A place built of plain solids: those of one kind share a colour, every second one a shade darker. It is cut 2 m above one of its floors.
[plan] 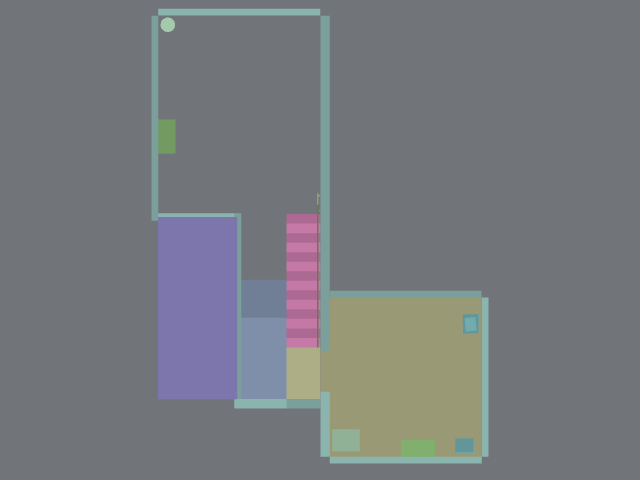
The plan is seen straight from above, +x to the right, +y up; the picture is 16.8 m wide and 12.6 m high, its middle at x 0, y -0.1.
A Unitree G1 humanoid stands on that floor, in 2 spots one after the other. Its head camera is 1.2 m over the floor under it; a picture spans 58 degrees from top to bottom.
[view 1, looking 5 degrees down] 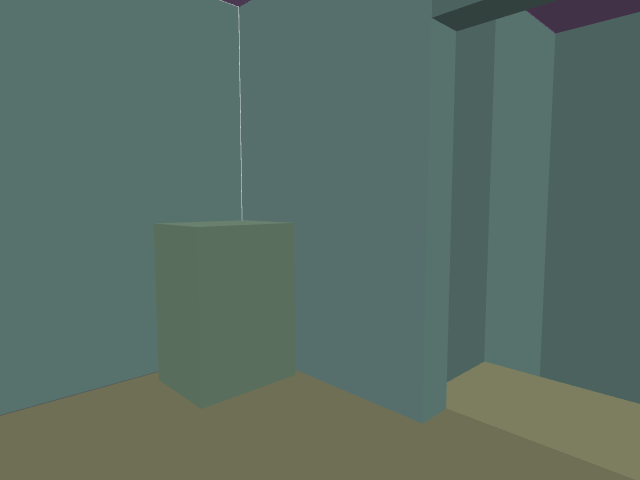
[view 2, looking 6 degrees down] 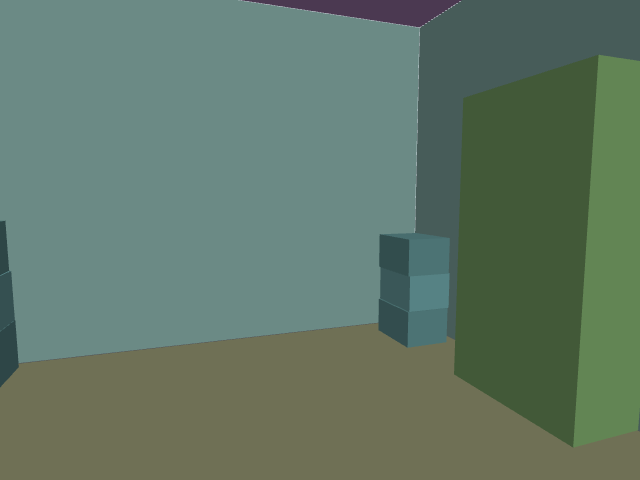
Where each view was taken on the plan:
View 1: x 2.23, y -2.85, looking -134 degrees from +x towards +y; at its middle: wall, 2.85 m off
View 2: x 0.71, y -3.54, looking -20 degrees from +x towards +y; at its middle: wall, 3.78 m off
